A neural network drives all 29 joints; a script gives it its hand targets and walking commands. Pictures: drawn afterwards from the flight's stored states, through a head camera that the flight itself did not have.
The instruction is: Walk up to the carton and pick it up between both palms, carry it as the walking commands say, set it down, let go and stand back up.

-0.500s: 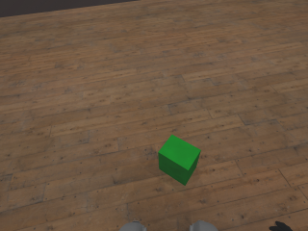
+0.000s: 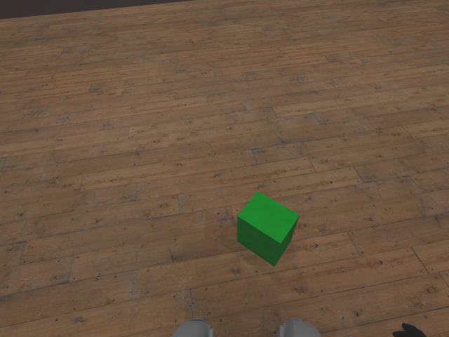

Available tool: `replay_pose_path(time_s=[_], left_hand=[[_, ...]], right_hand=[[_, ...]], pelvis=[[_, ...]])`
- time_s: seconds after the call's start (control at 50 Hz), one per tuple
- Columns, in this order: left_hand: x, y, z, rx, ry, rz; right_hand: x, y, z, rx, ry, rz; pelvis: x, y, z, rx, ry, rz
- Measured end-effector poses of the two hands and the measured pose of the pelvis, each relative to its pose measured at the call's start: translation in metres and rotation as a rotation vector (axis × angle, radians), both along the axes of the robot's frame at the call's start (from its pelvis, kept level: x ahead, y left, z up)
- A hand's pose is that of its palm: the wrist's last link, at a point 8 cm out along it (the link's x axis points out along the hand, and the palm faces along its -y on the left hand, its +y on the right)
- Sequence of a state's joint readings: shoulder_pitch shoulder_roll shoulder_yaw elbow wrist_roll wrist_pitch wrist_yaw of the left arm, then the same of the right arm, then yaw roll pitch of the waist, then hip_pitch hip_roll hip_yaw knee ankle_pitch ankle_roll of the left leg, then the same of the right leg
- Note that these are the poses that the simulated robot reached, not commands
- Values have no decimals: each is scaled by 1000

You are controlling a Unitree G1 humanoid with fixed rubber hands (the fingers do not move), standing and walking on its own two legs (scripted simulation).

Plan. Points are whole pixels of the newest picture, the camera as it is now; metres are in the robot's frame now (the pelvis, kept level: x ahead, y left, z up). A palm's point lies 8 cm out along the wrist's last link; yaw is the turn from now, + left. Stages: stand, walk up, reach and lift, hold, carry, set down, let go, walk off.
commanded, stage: walk up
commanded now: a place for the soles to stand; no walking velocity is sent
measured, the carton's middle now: (266, 229) +0.63 -0.14 -0.59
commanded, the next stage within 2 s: none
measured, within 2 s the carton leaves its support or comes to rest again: neither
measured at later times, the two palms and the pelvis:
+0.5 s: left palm out of the picture +0.07 +0.32 -0.08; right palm out of the picture +0.10 -0.32 -0.08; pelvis +0.00 +0.00 +0.00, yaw +0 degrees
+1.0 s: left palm (75, 320) +0.18 +0.29 -0.06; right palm (444, 312) +0.18 -0.36 -0.06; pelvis +0.11 -0.03 +0.02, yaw -3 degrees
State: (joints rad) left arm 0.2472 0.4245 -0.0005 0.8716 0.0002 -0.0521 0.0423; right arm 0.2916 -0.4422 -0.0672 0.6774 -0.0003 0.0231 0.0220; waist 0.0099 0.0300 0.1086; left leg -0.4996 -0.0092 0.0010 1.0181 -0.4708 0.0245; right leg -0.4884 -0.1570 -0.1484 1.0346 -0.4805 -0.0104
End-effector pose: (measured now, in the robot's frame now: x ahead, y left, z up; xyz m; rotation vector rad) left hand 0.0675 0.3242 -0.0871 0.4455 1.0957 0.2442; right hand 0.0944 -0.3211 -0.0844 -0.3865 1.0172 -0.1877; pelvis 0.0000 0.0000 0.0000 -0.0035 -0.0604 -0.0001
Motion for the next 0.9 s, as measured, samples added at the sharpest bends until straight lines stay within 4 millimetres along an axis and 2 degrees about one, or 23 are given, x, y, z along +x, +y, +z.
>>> replay_pose_path(time_s=[0.08,0.18,0.26,0.34,0.42,0.54,0.62,0.74,0.8,0.9], left_hand=[[6,2,2,1,-3,-16],[6,-5,4,11,3,-24],[-1,-7,6,15,4,-3],[-6,-1,4,10,5,18],[-1,3,2,2,6,12],[6,-3,4,1,12,-9],[-1,-5,7,-18,17,14],[-8,8,6,-35,39,70],[7,10,4,-36,69,51],[59,-3,16,-26,72,-36]], right_hand=[[-7,2,2,1,-20,-23],[-13,-5,-2,5,-12,-33],[-6,-7,-3,8,-7,-14],[4,-2,-1,1,-6,11],[7,3,2,-3,-22,14],[4,-3,1,1,-24,-5],[28,-4,11,10,-63,27],[72,11,26,0,-114,112],[77,10,27,-4,-144,81],[74,-8,34,-6,-151,-15]], pelvis=[[-2,3,1,-1,-4,3],[-5,-4,1,7,8,2],[-4,-8,1,12,9,0],[-2,-4,1,7,12,4],[1,2,1,1,15,5],[4,-3,2,4,21,0],[15,-6,7,8,41,-3],[37,6,11,-4,46,-4],[51,8,11,-4,29,-11],[76,-2,20,6,5,-26]])
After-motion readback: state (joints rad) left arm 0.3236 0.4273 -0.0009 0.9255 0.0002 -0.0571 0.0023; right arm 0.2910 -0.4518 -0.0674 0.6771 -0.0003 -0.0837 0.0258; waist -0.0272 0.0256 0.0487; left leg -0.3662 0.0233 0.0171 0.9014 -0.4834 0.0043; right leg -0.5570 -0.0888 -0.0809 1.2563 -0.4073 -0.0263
